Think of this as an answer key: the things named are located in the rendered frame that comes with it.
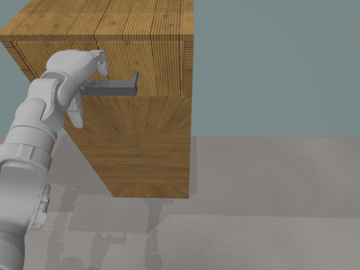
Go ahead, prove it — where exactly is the cabinet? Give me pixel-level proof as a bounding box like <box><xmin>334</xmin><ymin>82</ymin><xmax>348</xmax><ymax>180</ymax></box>
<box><xmin>0</xmin><ymin>0</ymin><xmax>194</xmax><ymax>199</ymax></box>

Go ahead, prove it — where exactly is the robot left forearm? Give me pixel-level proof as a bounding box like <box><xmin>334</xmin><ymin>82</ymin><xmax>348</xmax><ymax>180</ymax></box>
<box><xmin>0</xmin><ymin>69</ymin><xmax>78</xmax><ymax>178</ymax></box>

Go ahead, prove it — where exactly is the handle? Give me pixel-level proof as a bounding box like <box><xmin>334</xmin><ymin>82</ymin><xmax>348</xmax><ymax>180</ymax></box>
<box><xmin>78</xmin><ymin>71</ymin><xmax>139</xmax><ymax>96</ymax></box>

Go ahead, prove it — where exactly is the drawer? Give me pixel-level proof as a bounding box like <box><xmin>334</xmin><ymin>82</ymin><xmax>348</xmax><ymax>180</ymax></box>
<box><xmin>13</xmin><ymin>40</ymin><xmax>185</xmax><ymax>96</ymax></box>

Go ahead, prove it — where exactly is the left robot hand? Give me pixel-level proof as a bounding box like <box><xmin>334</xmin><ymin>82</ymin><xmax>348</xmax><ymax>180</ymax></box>
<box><xmin>46</xmin><ymin>49</ymin><xmax>109</xmax><ymax>128</ymax></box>

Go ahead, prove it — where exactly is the left robot upper arm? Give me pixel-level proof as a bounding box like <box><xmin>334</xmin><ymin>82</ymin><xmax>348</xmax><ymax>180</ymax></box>
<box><xmin>0</xmin><ymin>173</ymin><xmax>51</xmax><ymax>270</ymax></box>

